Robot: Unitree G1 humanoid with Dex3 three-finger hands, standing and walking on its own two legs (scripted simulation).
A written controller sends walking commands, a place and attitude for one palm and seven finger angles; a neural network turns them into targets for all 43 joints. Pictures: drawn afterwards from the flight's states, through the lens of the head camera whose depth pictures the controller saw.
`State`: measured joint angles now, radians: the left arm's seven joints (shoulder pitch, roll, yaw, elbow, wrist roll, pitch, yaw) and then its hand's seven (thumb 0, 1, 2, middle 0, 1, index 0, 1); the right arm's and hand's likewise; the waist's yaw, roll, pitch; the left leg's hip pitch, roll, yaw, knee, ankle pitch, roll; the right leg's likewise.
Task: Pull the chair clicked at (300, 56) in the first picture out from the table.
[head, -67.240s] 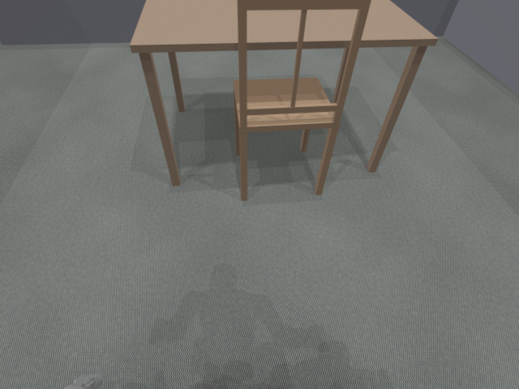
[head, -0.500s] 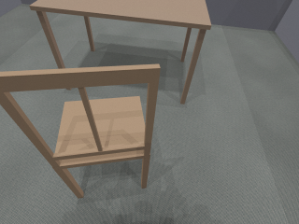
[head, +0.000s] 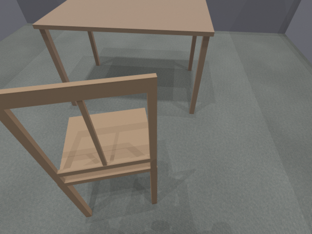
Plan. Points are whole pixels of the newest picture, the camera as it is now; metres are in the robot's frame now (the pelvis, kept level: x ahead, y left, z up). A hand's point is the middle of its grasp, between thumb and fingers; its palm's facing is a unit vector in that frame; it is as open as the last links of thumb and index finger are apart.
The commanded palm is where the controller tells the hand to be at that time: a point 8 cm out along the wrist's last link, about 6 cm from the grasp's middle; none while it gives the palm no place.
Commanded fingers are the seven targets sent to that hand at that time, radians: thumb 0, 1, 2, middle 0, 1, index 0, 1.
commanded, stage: let the arm hang, fingers relaxed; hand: left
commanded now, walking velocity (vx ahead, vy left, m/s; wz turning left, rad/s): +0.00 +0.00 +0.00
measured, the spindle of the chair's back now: (94, 137) +0.42 +0.24 -0.04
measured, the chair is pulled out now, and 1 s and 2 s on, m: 0.75 0.75 0.75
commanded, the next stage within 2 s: look to check the result in 0.22 s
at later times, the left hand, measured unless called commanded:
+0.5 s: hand out of the picture -0.01 +0.15 -0.17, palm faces +0.07 -0.98 -0.17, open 7.4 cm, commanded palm none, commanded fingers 0.00 0.90 0.90 -0.20 -0.30 -0.20 -0.30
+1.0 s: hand out of the picture +0.00 +0.14 -0.17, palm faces +0.07 -0.98 -0.16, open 7.4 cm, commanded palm none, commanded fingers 0.00 0.90 0.90 -0.20 -0.30 -0.20 -0.30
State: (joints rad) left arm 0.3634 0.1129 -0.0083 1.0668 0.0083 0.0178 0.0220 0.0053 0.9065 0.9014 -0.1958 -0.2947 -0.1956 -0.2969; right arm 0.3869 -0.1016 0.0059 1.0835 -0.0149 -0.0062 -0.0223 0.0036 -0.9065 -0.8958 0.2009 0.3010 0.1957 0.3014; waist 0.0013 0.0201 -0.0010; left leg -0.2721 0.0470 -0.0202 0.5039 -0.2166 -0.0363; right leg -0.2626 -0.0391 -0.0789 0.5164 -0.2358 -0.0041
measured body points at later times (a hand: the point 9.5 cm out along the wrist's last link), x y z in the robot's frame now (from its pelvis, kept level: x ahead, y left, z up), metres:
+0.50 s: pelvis +0.01 -0.01 +0.00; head +0.01 -0.01 +0.45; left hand -0.01 +0.20 -0.16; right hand -0.02 -0.20 -0.16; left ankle +0.03 +0.15 -0.74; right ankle +0.03 -0.12 -0.74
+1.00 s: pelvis +0.01 -0.01 +0.00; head +0.01 -0.02 +0.45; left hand +0.00 +0.20 -0.16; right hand -0.01 -0.21 -0.16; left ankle +0.04 +0.15 -0.74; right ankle +0.03 -0.12 -0.74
